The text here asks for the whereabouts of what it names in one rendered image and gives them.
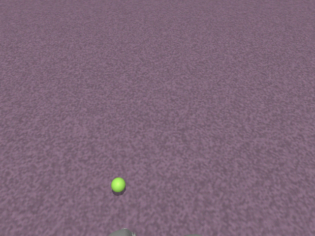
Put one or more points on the ball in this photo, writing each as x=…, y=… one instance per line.
x=118, y=184

